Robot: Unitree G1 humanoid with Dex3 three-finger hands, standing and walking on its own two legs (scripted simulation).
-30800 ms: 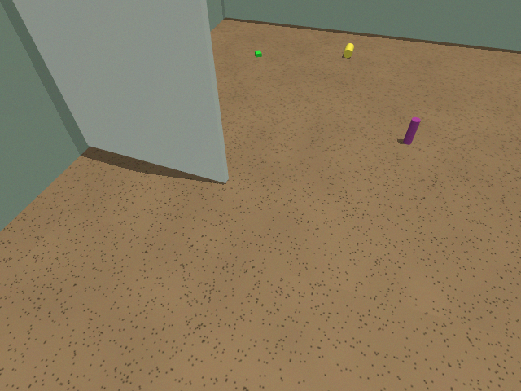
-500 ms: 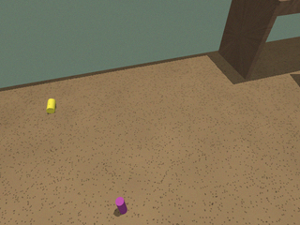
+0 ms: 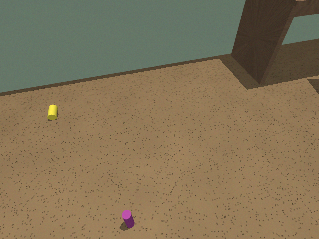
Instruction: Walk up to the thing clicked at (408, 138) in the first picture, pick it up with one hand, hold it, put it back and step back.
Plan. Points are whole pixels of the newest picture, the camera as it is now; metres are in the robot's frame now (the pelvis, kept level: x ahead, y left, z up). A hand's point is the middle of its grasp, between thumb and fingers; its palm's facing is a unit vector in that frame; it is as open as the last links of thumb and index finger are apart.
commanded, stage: stand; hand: left
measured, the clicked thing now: (128, 219) +0.39 +0.20 -0.70
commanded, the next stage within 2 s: step back in 0.02 s
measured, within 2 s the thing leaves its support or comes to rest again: neither
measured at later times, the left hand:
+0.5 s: hand out of the picture +0.08 +0.30 -0.18, palm faces -0.03 -0.92 -0.38, open 7.4 cm
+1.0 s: hand out of the picture -0.05 +0.28 -0.15, palm faces -0.04 -0.91 -0.41, open 7.4 cm
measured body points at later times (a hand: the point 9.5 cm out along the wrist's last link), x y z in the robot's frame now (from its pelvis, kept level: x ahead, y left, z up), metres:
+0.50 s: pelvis -0.08 +0.04 -0.02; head +0.00 +0.07 +0.42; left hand +0.08 +0.35 -0.16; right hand -0.02 -0.28 -0.14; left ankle -0.06 +0.13 -0.75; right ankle -0.08 -0.10 -0.68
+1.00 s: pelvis -0.18 +0.03 -0.02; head -0.12 +0.01 +0.42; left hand -0.05 +0.33 -0.13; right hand -0.09 -0.29 -0.15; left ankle -0.20 +0.16 -0.70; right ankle -0.15 -0.09 -0.75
